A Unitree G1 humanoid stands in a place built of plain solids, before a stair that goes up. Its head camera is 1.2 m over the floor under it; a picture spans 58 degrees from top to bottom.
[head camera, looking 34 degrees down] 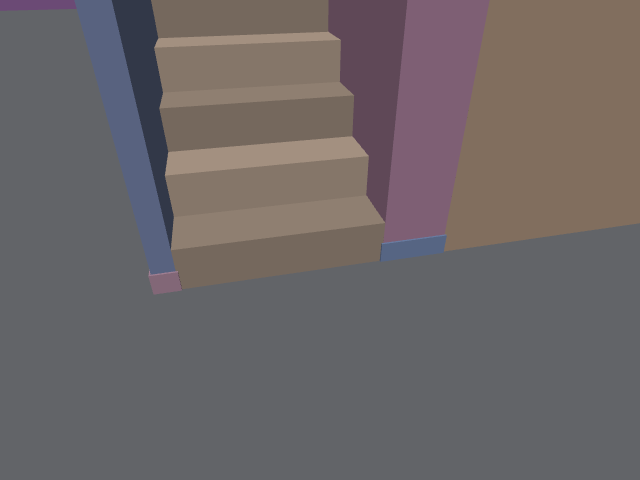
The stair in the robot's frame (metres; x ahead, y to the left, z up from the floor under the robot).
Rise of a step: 0.20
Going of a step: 0.26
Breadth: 0.90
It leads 13 degrees to the left of straight ahead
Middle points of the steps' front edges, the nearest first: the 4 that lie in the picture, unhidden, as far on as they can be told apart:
1.51 0.15 0.20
1.76 0.21 0.41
2.01 0.27 0.61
2.27 0.33 0.82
